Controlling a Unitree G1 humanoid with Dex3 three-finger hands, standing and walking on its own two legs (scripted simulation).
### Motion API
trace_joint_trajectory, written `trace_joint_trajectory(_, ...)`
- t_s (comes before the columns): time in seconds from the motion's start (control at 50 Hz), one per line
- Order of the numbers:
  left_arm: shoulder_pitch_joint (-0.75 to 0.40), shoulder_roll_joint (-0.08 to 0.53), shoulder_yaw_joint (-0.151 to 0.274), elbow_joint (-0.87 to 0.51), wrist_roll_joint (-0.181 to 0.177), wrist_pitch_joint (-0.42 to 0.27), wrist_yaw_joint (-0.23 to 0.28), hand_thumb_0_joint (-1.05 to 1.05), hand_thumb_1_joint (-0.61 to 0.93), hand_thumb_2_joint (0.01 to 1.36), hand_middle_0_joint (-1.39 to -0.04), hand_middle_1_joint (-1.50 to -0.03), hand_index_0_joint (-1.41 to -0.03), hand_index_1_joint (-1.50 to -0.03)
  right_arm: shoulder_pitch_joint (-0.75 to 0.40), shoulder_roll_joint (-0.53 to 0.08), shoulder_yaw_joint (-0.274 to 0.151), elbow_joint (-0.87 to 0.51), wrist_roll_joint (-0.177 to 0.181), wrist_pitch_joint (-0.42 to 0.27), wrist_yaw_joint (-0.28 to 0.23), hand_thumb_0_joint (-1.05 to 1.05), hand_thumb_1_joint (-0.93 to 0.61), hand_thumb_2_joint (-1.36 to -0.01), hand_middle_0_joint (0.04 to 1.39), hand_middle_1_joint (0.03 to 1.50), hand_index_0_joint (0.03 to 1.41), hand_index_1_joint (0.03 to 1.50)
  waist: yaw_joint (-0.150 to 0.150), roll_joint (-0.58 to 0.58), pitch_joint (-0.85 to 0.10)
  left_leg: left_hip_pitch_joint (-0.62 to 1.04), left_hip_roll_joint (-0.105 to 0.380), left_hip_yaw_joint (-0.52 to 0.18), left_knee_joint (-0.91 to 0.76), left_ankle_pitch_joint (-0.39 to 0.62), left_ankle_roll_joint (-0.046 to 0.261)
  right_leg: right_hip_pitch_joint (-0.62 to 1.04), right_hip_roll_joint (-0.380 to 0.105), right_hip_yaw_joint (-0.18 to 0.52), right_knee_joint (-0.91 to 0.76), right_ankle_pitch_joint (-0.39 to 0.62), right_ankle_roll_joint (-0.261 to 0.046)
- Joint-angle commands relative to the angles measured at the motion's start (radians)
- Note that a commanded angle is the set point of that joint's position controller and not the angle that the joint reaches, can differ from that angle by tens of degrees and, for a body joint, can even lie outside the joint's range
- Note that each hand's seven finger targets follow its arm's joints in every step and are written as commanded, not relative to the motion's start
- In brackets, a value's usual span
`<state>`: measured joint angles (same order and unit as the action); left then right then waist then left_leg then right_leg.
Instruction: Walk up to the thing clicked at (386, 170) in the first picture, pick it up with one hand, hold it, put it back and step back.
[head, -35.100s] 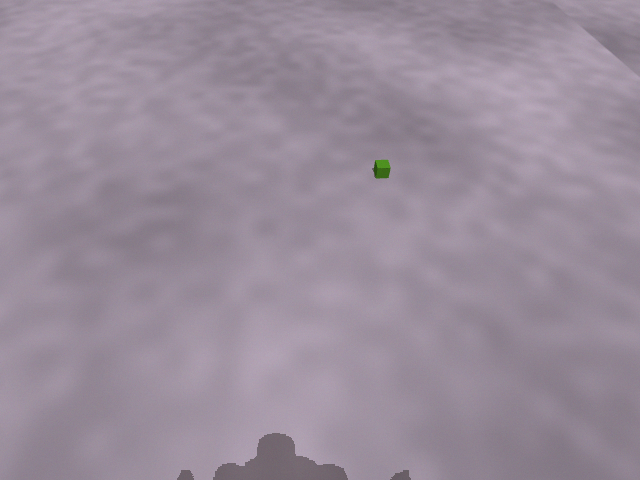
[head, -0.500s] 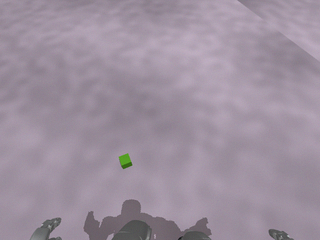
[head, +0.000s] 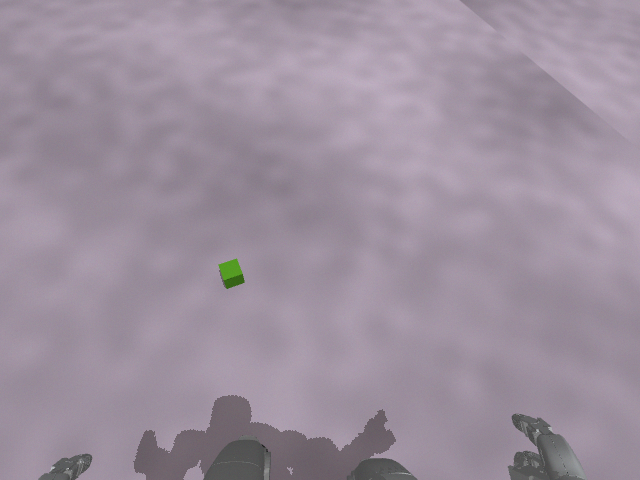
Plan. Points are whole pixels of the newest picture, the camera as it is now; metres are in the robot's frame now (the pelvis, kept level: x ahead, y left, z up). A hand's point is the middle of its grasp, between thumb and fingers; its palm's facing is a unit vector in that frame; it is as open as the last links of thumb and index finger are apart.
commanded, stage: step back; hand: left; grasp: from above
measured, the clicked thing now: (231, 273) +0.74 +0.28 -0.72
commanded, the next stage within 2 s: stand in 1.88 s
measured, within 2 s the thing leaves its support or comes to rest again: neither
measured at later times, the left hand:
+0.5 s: hand out of the picture -0.06 +0.26 -0.14, palm faces +0.09 -0.91 -0.40, open 7.4 cm
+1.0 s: hand out of the picture -0.29 +0.22 -0.12, palm faces +0.10 -0.89 -0.45, open 7.4 cm
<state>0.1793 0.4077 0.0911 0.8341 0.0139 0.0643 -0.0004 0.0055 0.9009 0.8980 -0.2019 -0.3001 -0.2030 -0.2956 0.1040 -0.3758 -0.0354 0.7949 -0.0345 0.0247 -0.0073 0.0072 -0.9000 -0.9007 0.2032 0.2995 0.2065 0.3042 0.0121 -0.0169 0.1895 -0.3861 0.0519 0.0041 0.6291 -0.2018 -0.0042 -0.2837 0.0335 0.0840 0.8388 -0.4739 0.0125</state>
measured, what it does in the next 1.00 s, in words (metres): walks backwards: right foot, then left foot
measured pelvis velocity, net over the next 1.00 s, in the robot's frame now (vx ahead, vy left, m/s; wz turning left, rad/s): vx -0.31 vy -0.07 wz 0.10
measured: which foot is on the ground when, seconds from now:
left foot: down 0.00-0.06, up 0.08-0.36, down 0.38-0.74, up 0.76-1.00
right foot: up 0.00-0.02, down 0.04-0.40, up 0.42-0.70, down 0.72-1.00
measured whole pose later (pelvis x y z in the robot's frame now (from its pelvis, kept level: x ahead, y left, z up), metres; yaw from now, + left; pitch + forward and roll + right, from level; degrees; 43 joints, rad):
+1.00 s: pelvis -0.31 -0.07 +0.00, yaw +5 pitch -3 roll +1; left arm 0.24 0.38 0.07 0.92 0.05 -0.01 -0.01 0.01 0.90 0.90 -0.21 -0.30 -0.21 -0.30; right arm 0.23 -0.41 -0.06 0.96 -0.04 0.05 0.02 0.01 -0.90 -0.90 0.20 0.30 0.20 0.30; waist 0.03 0.04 0.09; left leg -0.32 -0.03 -0.09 0.79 -0.48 -0.02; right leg -0.26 -0.02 -0.02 0.65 -0.34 -0.03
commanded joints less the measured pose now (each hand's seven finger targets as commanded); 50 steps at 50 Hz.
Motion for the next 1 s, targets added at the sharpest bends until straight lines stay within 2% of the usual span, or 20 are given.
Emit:
trace_joint_trajectory(0.0, 0.153, 0.163, 0.056, -0.012, 0.021, -0.047, 0.008, 0.0, 0.9, 0.9, -0.2, -0.3, -0.2, -0.3, 0.006, -0.255, -0.081, -0.059, 0.015, 0.01, -0.015, 0.0, -0.9, -0.9, 0.2, 0.3, 0.2, 0.3, 0.023, 0.164, -0.278, 0.027, 0.118, -0.168, -0.04, 0.078, 0.115, 0.191, -0.024, -0.034, -0.397, 0.215, -0.05)
trace_joint_trajectory(0.02, 0.146, 0.232, 0.075, -0.03, 0.036, -0.054, 0.007, 0.0, 0.9, 0.9, -0.2, -0.3, -0.2, -0.3, 0.025, -0.202, -0.066, -0.072, 0.021, 0.013, -0.013, 0.0, -0.9, -0.9, 0.2, 0.3, 0.2, 0.3, 0.017, -0.056, -0.232, -0.173, -0.021, -0.127, 0.127, -0.177, 0.048, 0.209, -0.191, 0.257, -0.464, 0.131, -0.104)
trace_joint_trajectory(0.04, 0.07, 0.352, 0.097, -0.066, 0.029, -0.048, 0.006, 0.0, 0.9, 0.9, -0.2, -0.3, -0.2, -0.3, -0.034, -0.18, -0.069, -0.087, 0.026, 0.013, -0.03, 0.0, -0.9, -0.9, 0.2, 0.3, 0.2, 0.3, 0.059, -0.26, -0.172, -0.145, -0.161, -0.111, 0.38, -0.416, 0.002, -0.073, -0.424, 0.469, -0.565, 0.158, -0.274)
trace_joint_trajectory(0.06, -0.014, 0.358, 0.092, -0.1, 0.028, -0.054, 0.012, 0.0, 0.9, 0.9, -0.2, -0.3, -0.2, -0.3, -0.03, -0.223, -0.084, -0.074, 0.021, 0.02, -0.037, 0.0, -0.9, -0.9, 0.2, 0.3, 0.2, 0.3, 0.035, -0.231, -0.107, -0.101, -0.121, -0.203, 0.553, -0.404, -0.007, -0.223, -0.474, 0.525, -0.602, 0.128, -0.32)
trace_joint_trajectory(0.12, -0.15, 0.223, 0.063, -0.121, 0.031, -0.057, 0.026, 0.0, 0.9, 0.9, -0.2, -0.3, -0.2, -0.3, 0.101, -0.219, -0.074, -0.002, 0.042, 0.008, -0.028, 0.0, -0.9, -0.9, 0.2, 0.3, 0.2, 0.3, -0.055, -0.117, -0.132, -0.087, -0.178, -0.183, 0.617, -0.249, -0.009, -0.102, -0.266, 0.156, -0.428, 0.431, -0.208)
trace_joint_trajectory(0.26, 0.008, 0.207, 0.053, -0.112, 0.029, -0.043, 0.046, 0.0, 0.9, 0.9, -0.2, -0.3, -0.2, -0.3, 0.06, -0.189, -0.059, -0.021, 0.017, -0.002, -0.026, 0.0, -0.9, -0.9, 0.2, 0.3, 0.2, 0.3, 0.058, -0.164, -0.213, -0.105, -0.114, -0.079, 0.24, -0.356, -0.021, 0.237, -0.303, 0.152, -0.321, 0.689, -0.228)
trace_joint_trajectory(0.32, -0.045, 0.224, 0.046, -0.13, 0.012, -0.033, 0.041, 0.0, 0.9, 0.9, -0.2, -0.3, -0.2, -0.3, 0.161, -0.185, -0.067, 0.017, 0.012, -0.004, -0.019, 0.0, -0.9, -0.9, 0.2, 0.3, 0.2, 0.3, 0.006, -0.17, -0.273, 0.072, -0.086, -0.014, -0.062, -0.215, 0.013, 0.201, -0.287, 0.131, -0.244, 0.693, -0.191)
trace_joint_trajectory(0.36, -0.05, 0.187, 0.023, -0.14, 0.005, -0.02, 0.034, 0.0, 0.9, 0.9, -0.2, -0.3, -0.2, -0.3, 0.196, -0.221, -0.085, 0.036, -0.001, -0.008, -0.018, 0.0, -0.9, -0.9, 0.2, 0.3, 0.2, 0.3, -0.02, -0.039, -0.273, 0.225, 0.008, -0.15, -0.23, 0.023, 0.06, -0.001, -0.202, 0.068, -0.142, 0.458, -0.093)
trace_joint_trajectory(0.38, -0.037, 0.142, 0.012, -0.143, 0.0, -0.02, 0.032, 0.0, 0.9, 0.9, -0.2, -0.3, -0.2, -0.3, 0.154, -0.316, -0.104, 0.017, -0.015, -0.006, -0.012, 0.0, -0.9, -0.9, 0.2, 0.3, 0.2, 0.3, -0.012, 0.208, -0.248, 0.282, 0.235, -0.454, -0.273, 0.174, 0.166, -0.224, -0.033, -0.056, 0.052, 0.091, -0.032)
trace_joint_trajectory(0.4, -0.127, 0.184, 0.039, -0.155, 0.002, -0.02, 0.05, 0.0, 0.9, 0.9, -0.2, -0.3, -0.2, -0.3, 0.122, -0.393, -0.114, -0.007, -0.007, -0.006, -0.004, 0.0, -0.9, -0.9, 0.2, 0.3, 0.2, 0.3, -0.069, 0.267, -0.232, 0.101, 0.362, -0.55, -0.294, 0.299, 0.313, -0.17, 0.028, 0.001, 0.247, -0.222, -0.015)
trace_joint_trajectory(0.42, -0.143, 0.194, 0.044, -0.133, 0.009, -0.015, 0.053, 0.0, 0.9, 0.9, -0.2, -0.3, -0.2, -0.3, 0.087, -0.348, -0.109, -0.004, -0.009, -0.011, -0.008, 0.0, -0.9, -0.9, 0.2, 0.3, 0.2, 0.3, -0.053, 0.175, -0.196, 0.038, 0.338, -0.49, -0.27, 0.353, 0.313, -0.142, 0.04, 0.089, 0.383, -0.197, -0.023)
trace_joint_trajectory(0.5, 0.005, 0.175, 0.04, -0.063, -0.01, -0.015, 0.037, 0.0, 0.9, 0.9, -0.2, -0.3, -0.2, -0.3, -0.039, -0.246, -0.068, -0.03, -0.005, -0.013, -0.024, 0.0, -0.9, -0.9, 0.2, 0.3, 0.2, 0.3, 0.041, 0.148, -0.16, 0.078, 0.194, -0.221, -0.191, 0.382, 0.239, -0.166, 0.052, 0.067, 0.457, -0.043, -0.016)
trace_joint_trajectory(0.58, -0.031, 0.152, 0.027, -0.074, 0.005, -0.035, 0.025, 0.0, 0.9, 0.9, -0.2, -0.3, -0.2, -0.3, 0.06, -0.236, -0.076, -0.019, -0.007, -0.004, -0.018, 0.0, -0.9, -0.9, 0.2, 0.3, 0.2, 0.3, -0.034, 0.189, -0.217, 0.277, 0.194, -0.234, -0.161, 0.339, 0.251, -0.159, 0.009, -0.01, 0.118, -0.068, 0.015)
trace_joint_trajectory(0.66, 0.078, 0.141, 0.024, 0.001, 0.01, -0.064, 0.017, 0.0, 0.9, 0.9, -0.2, -0.3, -0.2, -0.3, 0.037, -0.279, -0.083, -0.013, 0.0, 0.015, -0.008, 0.0, -0.9, -0.9, 0.2, 0.3, 0.2, 0.3, 0.002, 0.212, -0.287, 0.22, 0.166, -0.197, -0.113, 0.088, 0.192, 0.071, 0.007, -0.106, -0.373, 0.084, -0.027)
trace_joint_trajectory(0.7, 0.127, 0.215, 0.05, 0.038, 0.036, -0.082, 0.021, 0.0, 0.9, 0.9, -0.2, -0.3, -0.2, -0.3, 0.039, -0.196, -0.058, -0.02, 0.006, 0.022, -0.002, 0.0, -0.9, -0.9, 0.2, 0.3, 0.2, 0.3, 0.017, -0.005, -0.244, -0.1, 0.043, -0.115, 0.088, -0.161, 0.086, 0.241, -0.123, 0.178, -0.494, 0.052, -0.085)
trace_joint_trajectory(0.72, 0.064, 0.327, 0.076, 0.004, 0.035, -0.081, 0.021, 0.0, 0.9, 0.9, -0.2, -0.3, -0.2, -0.3, -0.024, -0.157, -0.049, -0.049, 0.009, 0.017, -0.012, 0.0, -0.9, -0.9, 0.2, 0.3, 0.2, 0.3, 0.052, -0.198, -0.185, -0.174, -0.1, -0.103, 0.216, -0.361, 0.017, 0.035, -0.37, 0.459, -0.569, -0.039, -0.212)
trace_joint_trajectory(0.74, -0.014, 0.373, 0.081, -0.019, 0.038, -0.085, 0.025, 0.0, 0.9, 0.9, -0.2, -0.3, -0.2, -0.3, -0.051, -0.212, -0.072, -0.036, 0.01, 0.021, -0.021, 0.0, -0.9, -0.9, 0.2, 0.3, 0.2, 0.3, 0.059, -0.203, -0.121, -0.094, -0.066, -0.225, 0.394, -0.374, -0.004, -0.167, -0.475, 0.573, -0.6, -0.068, -0.307)
trace_joint_trajectory(0.8, -0.08, 0.235, 0.05, -0.014, 0.027, -0.098, 0.032, 0.0, 0.9, 0.9, -0.2, -0.3, -0.2, -0.3, 0.026, -0.202, -0.064, 0.03, 0.028, 0.003, -0.013, 0.0, -0.9, -0.9, 0.2, 0.3, 0.2, 0.3, -0.016, -0.045, -0.113, -0.109, -0.126, -0.19, 0.449, -0.22, -0.001, -0.035, -0.271, 0.2, -0.446, 0.297, -0.187)
trace_joint_trajectory(0.92, 0.039, 0.254, 0.059, 0.016, 0.039, -0.105, 0.018, 0.0, 0.9, 0.9, -0.2, -0.3, -0.2, -0.3, -0.011, -0.193, -0.064, 0.042, -0.002, -0.02, 0.012, 0.0, -0.9, -0.9, 0.2, 0.3, 0.2, 0.3, 0.071, -0.154, -0.107, -0.11, -0.07, -0.103, 0.145, -0.291, -0.019, 0.108, -0.277, 0.245, -0.506, -0.146, -0.195)
trace_joint_trajectory(0.98, -0.004, 0.26, 0.049, 0.012, 0.031, -0.096, 0.007, 0.0, 0.9, 0.9, -0.2, -0.3, -0.2, -0.3, 0.043, -0.188, -0.07, 0.077, 0.0, -0.04, 0.021, 0.0, -0.9, -0.9, 0.2, 0.3, 0.2, 0.3, 0.03, -0.164, -0.12, 0.079, -0.058, -0.016, -0.086, -0.281, 0.004, 0.026, -0.292, 0.203, -0.489, -0.088, -0.192)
